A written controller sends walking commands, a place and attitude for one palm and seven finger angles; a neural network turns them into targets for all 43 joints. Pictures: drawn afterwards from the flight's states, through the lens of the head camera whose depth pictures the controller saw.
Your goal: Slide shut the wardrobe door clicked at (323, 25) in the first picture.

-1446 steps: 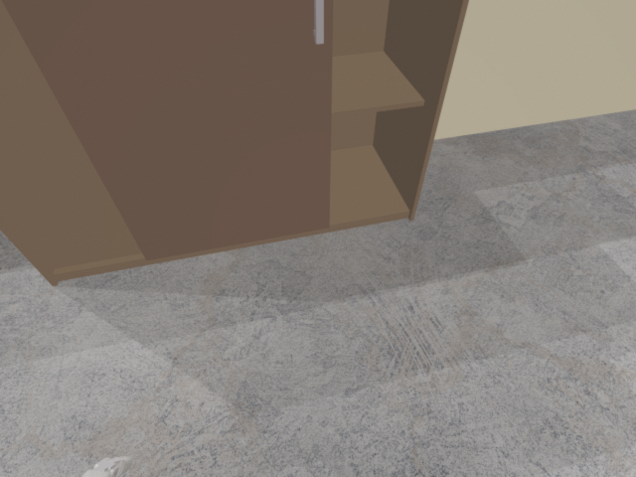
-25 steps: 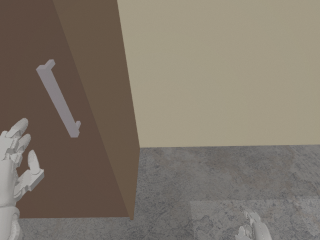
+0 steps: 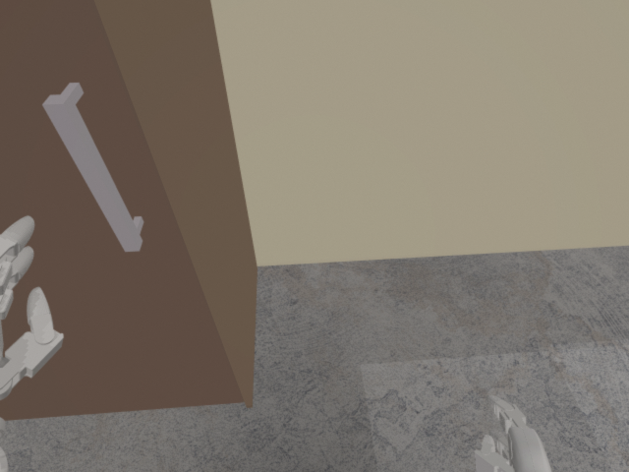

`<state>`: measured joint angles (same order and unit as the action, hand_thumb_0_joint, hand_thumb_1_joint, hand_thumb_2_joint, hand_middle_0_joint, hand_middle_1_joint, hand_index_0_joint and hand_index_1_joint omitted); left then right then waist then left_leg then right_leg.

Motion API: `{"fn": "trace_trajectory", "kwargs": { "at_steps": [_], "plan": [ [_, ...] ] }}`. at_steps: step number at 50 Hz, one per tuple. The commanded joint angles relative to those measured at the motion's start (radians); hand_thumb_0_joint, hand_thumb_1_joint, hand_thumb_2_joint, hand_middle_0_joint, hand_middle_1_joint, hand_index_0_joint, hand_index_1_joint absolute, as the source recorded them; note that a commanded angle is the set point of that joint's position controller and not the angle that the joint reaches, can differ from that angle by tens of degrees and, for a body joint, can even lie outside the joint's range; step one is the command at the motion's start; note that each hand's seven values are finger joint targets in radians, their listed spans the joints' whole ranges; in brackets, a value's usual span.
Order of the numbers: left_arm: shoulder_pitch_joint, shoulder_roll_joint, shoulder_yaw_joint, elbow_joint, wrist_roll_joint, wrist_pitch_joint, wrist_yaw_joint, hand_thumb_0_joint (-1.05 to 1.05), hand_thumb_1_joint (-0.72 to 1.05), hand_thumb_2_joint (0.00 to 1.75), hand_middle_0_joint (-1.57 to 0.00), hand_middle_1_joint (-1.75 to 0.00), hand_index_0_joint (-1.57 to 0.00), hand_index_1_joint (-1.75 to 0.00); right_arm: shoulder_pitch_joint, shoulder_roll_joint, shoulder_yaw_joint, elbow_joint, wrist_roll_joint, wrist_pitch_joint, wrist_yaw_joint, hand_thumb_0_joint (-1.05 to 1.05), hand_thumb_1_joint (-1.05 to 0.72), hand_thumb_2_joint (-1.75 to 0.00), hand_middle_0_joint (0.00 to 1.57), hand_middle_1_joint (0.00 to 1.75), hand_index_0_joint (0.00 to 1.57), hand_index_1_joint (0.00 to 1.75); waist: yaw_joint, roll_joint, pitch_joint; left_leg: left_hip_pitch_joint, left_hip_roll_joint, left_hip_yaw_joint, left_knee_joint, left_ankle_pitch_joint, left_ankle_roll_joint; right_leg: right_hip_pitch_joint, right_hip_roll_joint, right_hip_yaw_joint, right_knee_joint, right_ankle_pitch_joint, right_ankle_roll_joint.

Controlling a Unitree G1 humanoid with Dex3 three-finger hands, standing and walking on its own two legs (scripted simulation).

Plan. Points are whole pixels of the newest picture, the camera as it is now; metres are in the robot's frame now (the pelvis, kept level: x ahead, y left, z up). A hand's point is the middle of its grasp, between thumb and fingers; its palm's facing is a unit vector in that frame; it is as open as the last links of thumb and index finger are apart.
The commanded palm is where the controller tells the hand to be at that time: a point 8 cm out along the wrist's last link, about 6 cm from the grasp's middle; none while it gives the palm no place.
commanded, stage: step back with the hand held close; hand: left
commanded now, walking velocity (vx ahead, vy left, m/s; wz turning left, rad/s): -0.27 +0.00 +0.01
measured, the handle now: (106, 176) +0.41 +0.30 +0.18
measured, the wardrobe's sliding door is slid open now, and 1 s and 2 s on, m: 0.00 0.00 0.00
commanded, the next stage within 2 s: stop stepping back and stand still in 0.82 s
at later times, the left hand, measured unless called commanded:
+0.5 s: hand out of the picture +0.11 +0.29 +0.16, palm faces +0.46 -0.79 -0.40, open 7.4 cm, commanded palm +0.05 +0.33 +0.18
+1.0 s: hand out of the picture +0.01 +0.33 +0.17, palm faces +0.40 -0.85 -0.34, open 7.4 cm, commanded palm -0.07 +0.37 +0.18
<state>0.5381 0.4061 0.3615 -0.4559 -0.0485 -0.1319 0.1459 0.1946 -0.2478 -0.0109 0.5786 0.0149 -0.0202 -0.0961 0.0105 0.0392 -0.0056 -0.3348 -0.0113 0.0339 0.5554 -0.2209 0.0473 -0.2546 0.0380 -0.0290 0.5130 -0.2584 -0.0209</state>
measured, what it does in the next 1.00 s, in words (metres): walks backwards: right foot, then left foot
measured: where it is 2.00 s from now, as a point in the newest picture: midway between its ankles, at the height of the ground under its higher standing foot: outside the picture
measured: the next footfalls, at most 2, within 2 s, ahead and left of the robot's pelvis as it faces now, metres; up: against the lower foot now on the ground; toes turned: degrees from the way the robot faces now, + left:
right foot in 0.78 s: -0.17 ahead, -0.09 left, +0.00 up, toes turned -3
left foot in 0.94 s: -0.08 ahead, +0.16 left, +0.00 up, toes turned -1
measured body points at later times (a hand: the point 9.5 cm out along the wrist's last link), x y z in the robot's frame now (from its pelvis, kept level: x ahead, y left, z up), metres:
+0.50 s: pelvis -0.08 +0.03 -0.01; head -0.09 +0.05 +0.43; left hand +0.08 +0.33 +0.19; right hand +0.08 -0.21 -0.09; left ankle +0.04 +0.09 -0.73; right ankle -0.05 -0.11 -0.73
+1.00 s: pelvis -0.22 +0.08 -0.01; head -0.21 +0.12 +0.44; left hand -0.02 +0.38 +0.19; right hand -0.04 -0.16 -0.07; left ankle -0.12 +0.16 -0.73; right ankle -0.22 -0.08 -0.72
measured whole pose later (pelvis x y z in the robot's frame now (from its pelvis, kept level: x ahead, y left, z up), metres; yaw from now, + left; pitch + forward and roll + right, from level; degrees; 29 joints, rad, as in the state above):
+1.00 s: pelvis -0.22 +0.08 -0.01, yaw -3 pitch -1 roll -3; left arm 0.40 0.44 0.41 -0.52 -0.05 -0.17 0.15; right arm 0.15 -0.18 0.02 0.62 0.00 -0.10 -0.06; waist 0.00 -0.06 0.02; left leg -0.45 0.01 0.03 0.63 -0.15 0.05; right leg -0.35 0.01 0.04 0.77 -0.46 0.02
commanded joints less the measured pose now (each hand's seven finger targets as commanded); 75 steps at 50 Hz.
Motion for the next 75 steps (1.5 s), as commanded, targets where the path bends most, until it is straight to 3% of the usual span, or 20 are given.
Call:
{"fn": "trace_trajectory", "kwargs": {
  "at_steps": [1, 10, 20, 24, 27, 35, 37, 38, 39, 42, 45, 47, 49, 57, 58, 60, 61, 70, 72, 75],
  "plan": [
    [-0.030, 0.199, 0.180, -0.228, 0.002, -0.073, 0.034, 0.00, 0.90, 0.90, -0.20, -0.30, -0.20, -0.30, -0.092, -0.106, -0.027, -0.185, 0.002, -0.050, -0.005, 0.00, -0.90, -0.90, 0.20, 0.30, 0.20, 0.30, 0.015, 0.052, -0.130, 0.023, 0.155, -0.181, -0.122, 0.199, 0.009, 0.024, -0.094, 0.092, -0.008, 0.148, 0.002],
    [-0.063, 0.160, 0.173, -0.212, 0.023, -0.097, 0.034, 0.00, 0.90, 0.90, -0.20, -0.30, -0.20, -0.30, -0.053, -0.111, -0.036, -0.163, -0.011, -0.109, 0.012, 0.00, -0.90, -0.90, 0.20, 0.30, 0.20, 0.30, 0.009, 0.072, -0.087, -0.163, 0.240, -0.282, -0.262, -0.129, 0.071, 0.090, -0.037, 0.070, 0.124, -0.071, 0.015],
    [-0.079, 0.196, 0.178, -0.266, 0.011, -0.103, 0.051, 0.00, 0.90, 0.90, -0.20, -0.30, -0.20, -0.30, -0.060, -0.065, -0.020, -0.117, -0.009, -0.108, 0.018, 0.00, -0.90, -0.90, 0.20, 0.30, 0.20, 0.30, -0.023, -0.099, -0.065, 0.057, 0.052, -0.098, 0.147, -0.126, -0.047, -0.244, -0.281, 0.270, -0.163, -0.020, -0.114],
    [-0.052, 0.219, 0.208, -0.275, 0.008, -0.113, 0.052, 0.00, 0.90, 0.90, -0.20, -0.30, -0.20, -0.30, -0.083, -0.084, -0.021, -0.142, -0.003, -0.109, 0.008, 0.00, -0.90, -0.90, 0.20, 0.30, 0.20, 0.30, -0.011, 0.019, -0.051, 0.002, 0.126, -0.190, -0.048, -0.117, -0.021, -0.216, -0.147, 0.153, -0.041, -0.057, -0.048],
    [-0.077, 0.200, 0.229, -0.274, 0.029, -0.139, 0.043, 0.00, 0.90, 0.90, -0.20, -0.30, -0.20, -0.30, -0.084, -0.121, -0.034, -0.156, -0.017, -0.141, 0.004, 0.00, -0.90, -0.90, 0.20, 0.30, 0.20, 0.30, 0.012, 0.278, -0.066, -0.363, 0.340, -0.458, -0.511, -0.624, 0.066, 0.149, 0.069, 0.026, 0.396, -0.210, 0.021],
    [-0.098, 0.144, 0.115, -0.285, -0.012, -0.108, 0.032, 0.00, 0.90, 0.90, -0.20, -0.30, -0.20, -0.30, -0.069, -0.078, -0.034, -0.105, -0.014, -0.170, 0.046, 0.00, -0.90, -0.90, 0.20, 0.30, 0.20, 0.30, 0.016, 0.206, -0.164, 0.000, 0.201, -0.154, -0.449, -0.246, -0.097, 0.094, 0.061, -0.055, 0.045, -0.312, -0.033],
    [-0.121, 0.186, 0.138, -0.290, -0.014, -0.107, 0.033, 0.00, 0.90, 0.90, -0.20, -0.30, -0.20, -0.30, -0.054, -0.069, -0.038, -0.090, -0.017, -0.148, 0.053, 0.00, -0.90, -0.90, 0.20, 0.30, 0.20, 0.30, 0.005, 0.037, -0.172, 0.086, 0.120, -0.038, -0.147, -0.146, -0.150, -0.005, -0.107, 0.089, -0.226, -0.250, -0.117],
    [-0.151, 0.234, 0.160, -0.305, -0.008, -0.114, 0.039, 0.00, 0.90, 0.90, -0.20, -0.30, -0.20, -0.30, -0.064, -0.058, -0.032, -0.081, -0.021, -0.139, 0.048, 0.00, -0.90, -0.90, 0.20, 0.30, 0.20, 0.30, 0.006, -0.189, -0.126, 0.155, 0.036, -0.002, 0.188, -0.113, -0.145, -0.223, -0.329, 0.351, -0.387, -0.247, -0.174],
    [-0.223, 0.281, 0.211, -0.333, -0.004, -0.128, 0.055, 0.00, 0.90, 0.90, -0.20, -0.30, -0.20, -0.30, -0.099, -0.074, -0.029, -0.057, -0.046, -0.138, 0.044, 0.00, -0.90, -0.90, 0.20, 0.30, 0.20, 0.30, 0.024, -0.179, -0.070, 0.071, -0.010, -0.035, 0.428, -0.257, -0.144, -0.320, -0.457, 0.409, -0.402, -0.051, -0.237],
    [-0.250, 0.172, 0.103, -0.217, 0.020, -0.085, 0.028, 0.00, 0.90, 0.90, -0.20, -0.30, -0.20, -0.30, -0.118, -0.051, -0.008, -0.079, -0.013, -0.125, 0.041, 0.00, -0.90, -0.90, 0.20, 0.30, 0.20, 0.30, -0.017, -0.242, 0.019, -0.070, 0.061, -0.091, 0.440, -0.240, -0.100, -0.195, -0.334, 0.163, -0.186, 0.321, -0.142],
    [-0.253, 0.206, 0.127, -0.232, 0.031, -0.079, 0.024, 0.00, 0.90, 0.90, -0.20, -0.30, -0.20, -0.30, -0.117, -0.066, 0.004, -0.068, -0.009, -0.103, 0.012, 0.00, -0.90, -0.90, 0.20, 0.30, 0.20, 0.30, -0.029, -0.010, 0.031, 0.000, 0.042, -0.025, -0.090, 0.058, -0.097, -0.103, -0.216, 0.048, 0.045, 0.440, -0.038],
    [-0.153, 0.218, 0.166, -0.311, 0.007, -0.093, 0.020, 0.00, 0.90, 0.90, -0.20, -0.30, -0.20, -0.30, -0.099, -0.090, -0.025, -0.135, -0.003, -0.122, 0.016, 0.00, -0.90, -0.90, 0.20, 0.30, 0.20, 0.30, 0.020, 0.323, -0.133, 0.093, 0.319, -0.318, -0.245, 0.461, 0.031, -0.122, -0.013, 0.028, 0.300, -0.232, 0.035],
    [-0.022, 0.212, 0.195, -0.349, -0.025, -0.118, 0.004, 0.00, 0.90, 0.90, -0.20, -0.30, -0.20, -0.30, -0.091, -0.094, -0.038, -0.153, -0.013, -0.154, 0.035, 0.00, -0.90, -0.90, 0.20, 0.30, 0.20, 0.30, 0.011, 0.292, -0.223, 0.032, 0.351, -0.456, -0.379, -0.251, 0.048, -0.098, 0.030, 0.094, 0.492, -0.323, 0.032],
    [0.042, 0.201, 0.178, -0.366, -0.012, -0.043, 0.036, 0.00, 0.90, 0.90, -0.20, -0.30, -0.20, -0.30, -0.066, -0.068, -0.031, -0.118, -0.029, -0.125, 0.046, 0.00, -0.90, -0.90, 0.20, 0.30, 0.20, 0.30, -0.008, 0.249, -0.135, -0.044, 0.154, -0.138, -0.449, -0.404, -0.135, 0.203, 0.098, -0.122, -0.015, -0.283, -0.031],
    [0.035, 0.221, 0.183, -0.333, -0.008, -0.025, 0.036, 0.00, 0.90, 0.90, -0.20, -0.30, -0.20, -0.30, -0.063, -0.068, -0.036, -0.111, -0.030, -0.111, 0.040, 0.00, -0.90, -0.90, 0.20, 0.30, 0.20, 0.30, -0.006, 0.175, -0.139, -0.087, 0.105, -0.059, -0.314, -0.400, -0.146, 0.262, 0.051, -0.092, -0.139, -0.270, -0.070],
    [-0.047, 0.254, 0.186, -0.328, -0.002, -0.011, 0.029, 0.00, 0.90, 0.90, -0.20, -0.30, -0.20, -0.30, -0.056, -0.068, -0.044, -0.096, -0.023, -0.089, 0.036, 0.00, -0.90, -0.90, 0.20, 0.30, 0.20, 0.30, -0.011, -0.234, -0.042, -0.135, 0.005, 0.029, 0.420, -0.194, -0.101, -0.067, -0.366, 0.398, -0.388, -0.391, -0.239],
    [-0.164, 0.284, 0.216, -0.353, -0.009, -0.033, 0.030, 0.00, 0.90, 0.90, -0.20, -0.30, -0.20, -0.30, -0.070, -0.089, -0.028, -0.079, -0.028, -0.091, 0.035, 0.00, -0.90, -0.90, 0.20, 0.30, 0.20, 0.30, -0.030, -0.187, 0.018, -0.218, 0.029, -0.017, 0.598, -0.133, -0.096, -0.169, -0.403, 0.359, -0.388, -0.289, -0.259],
    [-0.232, 0.185, 0.095, -0.224, 0.036, -0.057, 0.058, 0.00, 0.90, 0.90, -0.20, -0.30, -0.20, -0.30, -0.069, -0.087, -0.021, -0.076, -0.021, -0.101, -0.014, 0.00, -0.90, -0.90, 0.20, 0.30, 0.20, 0.30, -0.034, -0.045, 0.032, 0.103, 0.069, 0.098, -0.020, -0.211, -0.030, -0.167, -0.220, 0.102, -0.156, -0.383, -0.121],
    [-0.215, 0.201, 0.135, -0.343, 0.020, -0.085, 0.062, 0.00, 0.90, 0.90, -0.20, -0.30, -0.20, -0.30, -0.060, -0.128, -0.033, -0.115, -0.019, -0.115, -0.017, 0.00, -0.90, -0.90, 0.20, 0.30, 0.20, 0.30, -0.036, 0.308, 0.008, 0.213, 0.316, -0.331, -0.271, -0.300, 0.078, -0.304, -0.038, -0.052, 0.259, -0.256, -0.014],
    [-0.121, 0.229, 0.197, -0.340, 0.025, -0.103, 0.046, 0.00, 0.90, 0.90, -0.20, -0.30, -0.20, -0.30, -0.092, -0.082, -0.030, -0.096, -0.027, -0.124, 0.006, 0.00, -0.90, -0.90, 0.20, 0.30, 0.20, 0.30, -0.026, 0.251, 0.036, -0.031, 0.392, -0.415, -0.404, -0.526, 0.137, -0.221, -0.068, 0.026, 0.467, -0.228, 0.007]
  ]
}}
